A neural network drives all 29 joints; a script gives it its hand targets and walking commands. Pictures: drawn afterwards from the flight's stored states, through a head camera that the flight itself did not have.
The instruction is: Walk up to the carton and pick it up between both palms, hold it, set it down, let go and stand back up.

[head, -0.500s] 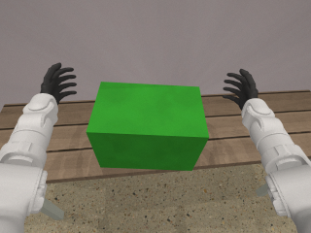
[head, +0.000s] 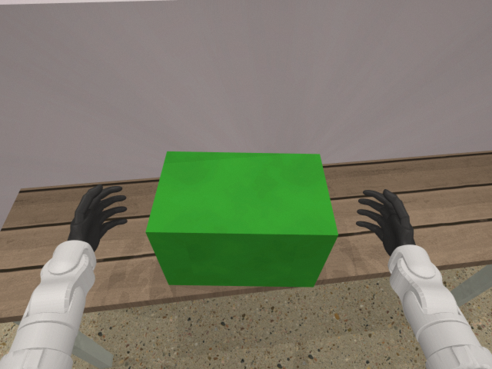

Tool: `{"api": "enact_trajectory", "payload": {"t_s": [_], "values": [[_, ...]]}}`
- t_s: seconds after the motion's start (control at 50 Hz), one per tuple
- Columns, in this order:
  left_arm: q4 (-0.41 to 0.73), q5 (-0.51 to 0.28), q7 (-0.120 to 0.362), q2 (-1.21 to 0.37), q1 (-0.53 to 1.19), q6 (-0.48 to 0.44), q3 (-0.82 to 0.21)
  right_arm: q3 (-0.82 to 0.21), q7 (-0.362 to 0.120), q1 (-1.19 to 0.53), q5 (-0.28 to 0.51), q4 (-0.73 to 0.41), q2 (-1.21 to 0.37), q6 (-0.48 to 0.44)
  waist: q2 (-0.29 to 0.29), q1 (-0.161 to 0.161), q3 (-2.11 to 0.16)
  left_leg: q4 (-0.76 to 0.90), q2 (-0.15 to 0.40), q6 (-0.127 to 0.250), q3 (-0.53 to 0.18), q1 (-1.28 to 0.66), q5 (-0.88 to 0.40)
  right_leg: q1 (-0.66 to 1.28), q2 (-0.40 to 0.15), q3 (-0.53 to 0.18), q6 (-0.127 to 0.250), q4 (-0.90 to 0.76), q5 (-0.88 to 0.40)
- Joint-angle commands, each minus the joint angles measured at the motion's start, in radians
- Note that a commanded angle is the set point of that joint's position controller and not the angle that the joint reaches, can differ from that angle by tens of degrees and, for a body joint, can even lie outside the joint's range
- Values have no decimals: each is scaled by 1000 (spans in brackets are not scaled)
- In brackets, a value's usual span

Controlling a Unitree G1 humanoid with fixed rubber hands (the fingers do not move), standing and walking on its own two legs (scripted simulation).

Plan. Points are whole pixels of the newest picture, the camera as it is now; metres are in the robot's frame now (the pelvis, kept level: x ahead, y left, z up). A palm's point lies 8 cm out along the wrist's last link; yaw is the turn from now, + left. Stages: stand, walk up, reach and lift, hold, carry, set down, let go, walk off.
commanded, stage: set down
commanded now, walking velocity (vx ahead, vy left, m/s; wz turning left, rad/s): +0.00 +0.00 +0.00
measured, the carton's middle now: (242, 221) +0.41 +0.01 -0.02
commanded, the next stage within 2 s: let go in 1.72 s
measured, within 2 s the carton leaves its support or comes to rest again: neither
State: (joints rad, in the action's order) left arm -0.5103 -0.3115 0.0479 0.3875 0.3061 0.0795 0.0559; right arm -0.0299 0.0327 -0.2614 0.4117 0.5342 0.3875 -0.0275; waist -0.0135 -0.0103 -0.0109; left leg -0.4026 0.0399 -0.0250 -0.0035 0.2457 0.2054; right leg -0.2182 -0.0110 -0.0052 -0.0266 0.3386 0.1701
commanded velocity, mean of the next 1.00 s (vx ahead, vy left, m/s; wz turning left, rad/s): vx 0.00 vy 0.00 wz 0.00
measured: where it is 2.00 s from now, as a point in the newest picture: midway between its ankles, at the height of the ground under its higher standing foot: outside the picture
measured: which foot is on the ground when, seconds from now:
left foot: down 0.00-1.00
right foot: down 0.00-1.00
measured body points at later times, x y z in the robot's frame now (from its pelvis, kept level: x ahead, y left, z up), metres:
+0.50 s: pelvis -0.01 +0.00 +0.00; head -0.01 +0.01 +0.45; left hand +0.27 +0.26 +0.01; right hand +0.27 -0.23 +0.01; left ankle +0.00 +0.13 -0.75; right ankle +0.00 -0.14 -0.75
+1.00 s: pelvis -0.01 +0.00 -0.01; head -0.01 +0.00 +0.44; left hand +0.20 +0.25 -0.05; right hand +0.20 -0.23 -0.05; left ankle +0.00 +0.13 -0.75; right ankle +0.00 -0.14 -0.75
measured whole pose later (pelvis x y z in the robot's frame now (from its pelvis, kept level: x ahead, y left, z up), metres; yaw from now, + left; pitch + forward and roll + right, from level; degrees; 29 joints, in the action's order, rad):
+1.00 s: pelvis -0.01 +0.00 -0.01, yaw +0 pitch -3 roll +0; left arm -0.59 -0.29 0.01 0.34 -0.10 -0.21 -0.07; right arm 0.01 0.00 0.14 0.18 0.59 0.21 -0.24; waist 0.01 -0.03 0.05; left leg -0.47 0.03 -0.03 0.00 0.18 0.24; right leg -0.18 -0.02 -0.02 -0.02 0.47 0.23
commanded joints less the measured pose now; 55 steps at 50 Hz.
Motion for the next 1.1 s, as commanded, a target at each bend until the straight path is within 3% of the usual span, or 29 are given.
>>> {"api": "enact_trajectory", "payload": {"t_s": [0.0, 0.02, 0.04, 0.06, 0.12, 0.16, 0.22, 0.26, 0.3, 0.32, 0.36, 0.38, 0.4, 0.44, 0.5, 0.52, 0.58, 0.62, 0.7, 0.72, 0.74, 0.76, 0.78, 0.8, 0.82, 0.84, 0.88, 1.04, 1.08], "values": [[166, 25, 3, 146, 204, -66, 69, 64, -8, -198, -10, -174, 137, -72, 9, -7, -318, 4, -74, -24, 35, -217, -410, 127, 61, 22, 4, -29, -203], [170, 29, 2, 140, 187, -75, 69, 66, -9, -180, -15, -182, 131, -80, 8, -9, -302, 7, -75, -25, 36, -213, -403, 127, 60, 21, 5, -31, -199], [285, 49, 4, 115, -129, -77, 76, 48, -10, 107, 19, -231, 128, -112, 16, -4, -357, 2, -67, -29, 25, -299, -557, 168, 64, 25, 27, -31, -386], [278, 58, 17, 123, -90, -75, 84, 57, -3, 68, 18, -245, 127, -130, 7, 12, -337, -18, -69, -32, 22, -278, -579, 147, 60, 16, 36, -36, -409], [278, 34, 22, 154, -12, -94, 79, 93, -3, -2, -30, -322, 118, -136, 18, 4, -275, 4, -78, -13, 33, -175, -405, 125, 48, 13, 42, -25, -281], [306, 10, 3, 153, 26, -124, 57, 115, -14, -22, -53, -360, 104, -136, 15, -3, -232, 28, -72, -5, 30, -132, -305, 80, 42, 12, 49, -30, -168], [360, -26, -36, 179, 108, -186, 30, 145, -32, -65, -60, -413, 105, -139, -27, -8, -266, 21, -60, -9, 27, -96, -237, 47, 34, 5, 59, -6, -105], [330, -41, -59, 177, 80, -229, 7, 144, -44, -38, -65, -412, 91, -138, -28, -11, -288, 20, -52, -6, 26, -81, -196, 53, 30, -2, 63, 9, -94], [291, -33, -53, 167, -7, -267, 11, 124, -45, 52, -63, -379, 69, -151, -27, -11, -326, 12, -52, -8, 21, -85, -245, 105, 26, -12, 61, 26, -179], [231, -45, -47, 194, 129, -271, 10, 134, -43, -86, -76, -363, 84, -141, -22, 0, -341, 3, -55, 1, 24, -32, -195, 90, 22, -18, 58, 43, -143], [191, -32, -39, 163, -32, -296, 7, 109, -43, 64, -71, -283, 60, -154, -9, -14, -313, 9, -53, -4, 21, -58, -217, 139, 23, -19, 61, 48, -176], [169, -32, -30, 174, 22, -300, 6, 111, -39, 10, -70, -264, 67, -160, -11, -6, -323, 5, -54, -5, 23, -52, -209, 131, 21, -21, 59, 47, -159], [106, -10, -20, 126, -114, -300, 5, 81, -36, 135, -72, -190, 43, -168, 2, -7, -262, 14, -55, -9, 15, -66, -222, 156, 22, -21, 63, 44, -174], [103, -17, -10, 152, -4, -304, -1, 90, -29, 28, -67, -171, 59, -180, -19, -1, -285, 11, -55, -9, 19, -74, -202, 126, 24, -18, 63, 38, -114], [100, 17, 1, 94, -221, -314, -7, 67, -24, 233, -71, -128, 36, -212, -7, 1, -191, 21, -58, -23, 19, -140, -264, 153, 35, -7, 66, 11, -143], [97, 22, 9, 105, -198, -313, -3, 71, -19, 204, -76, -134, 41, -226, -5, 10, -182, 17, -61, -25, 18, -150, -272, 137, 39, -5, 65, 1, -140], [79, 24, 7, 96, -211, -329, -23, 89, -21, 211, -112, -127, 24, -253, -15, 7, -103, 26, -59, -29, 25, -148, -180, 85, 37, 2, 69, -13, -12], [129, 28, -2, 83, -239, -338, -39, 95, -24, 262, -129, -153, 14, -259, -33, 7, -61, 41, -54, -27, 19, -131, -144, 84, 38, 3, 77, -13, 13], [150, 3, -38, 120, -155, -367, -62, 115, -35, 184, -167, -201, -1, -262, -19, 3, -64, 41, -52, -14, 26, -51, -36, 71, 32, -4, 74, 13, 72], [144, 11, -45, 107, -218, -370, -64, 99, -40, 242, -177, -191, -14, -263, -23, -10, -65, 43, -51, -14, 25, -55, -48, 91, 30, -7, 76, 20, 51], [152, -4, -49, 143, -104, -377, -58, 119, -38, 134, -184, -224, -8, -263, -10, -12, -88, 37, -52, -2, 33, -11, -10, 71, 27, -11, 71, 30, 77], [101, 9, -53, 115, -246, -380, -63, 92, -41, 256, -194, -168, -31, -262, 7, -19, -53, 33, -52, -5, 27, -31, -24, 82, 25, -12, 72, 30, 60], [100, 5, -50, 130, -172, -375, -63, 98, -40, 189, -201, -168, -34, -260, -2, -20, -79, 30, -55, -4, 35, -24, -17, 77, 20, -16, 70, 29, 68], [79, 6, -51, 121, -204, -375, -62, 93, -40, 210, -204, -151, -42, -265, 0, -28, -66, 24, -55, -3, 35, -25, -25, 78, 17, -18, 72, 34, 61], [131, -6, -54, 132, -206, -388, -58, 89, -40, 212, -199, -194, -49, -279, 6, -31, -114, 19, -54, -2, 38, -40, -46, 90, 17, -19, 66, 43, 42], [89, 7, -53, 122, -214, -372, -67, 89, -38, 211, -218, -139, -40, -273, 0, -24, -92, 16, -55, -7, 38, -34, -47, 87, 18, -20, 69, 41, 35], [109, -5, -53, 127, -220, -370, -60, 90, -35, 224, -221, -162, -57, -282, 13, -30, -110, 13, -56, -5, 45, -32, -56, 101, 16, -21, 61, 46, 24], [33, 58, -26, 84, -285, -268, -49, 81, -7, 252, -254, -19, -70, -249, 4, -9, -64, 31, -61, -19, 59, -96, -106, 119, 18, -9, 57, 2, -1], [84, 69, -23, 81, -311, -259, -36, 85, -3, 277, -258, -44, -78, -253, 6, -16, -69, 36, -62, -19, 62, -117, -140, 132, 23, -2, 53, -4, -18]]}}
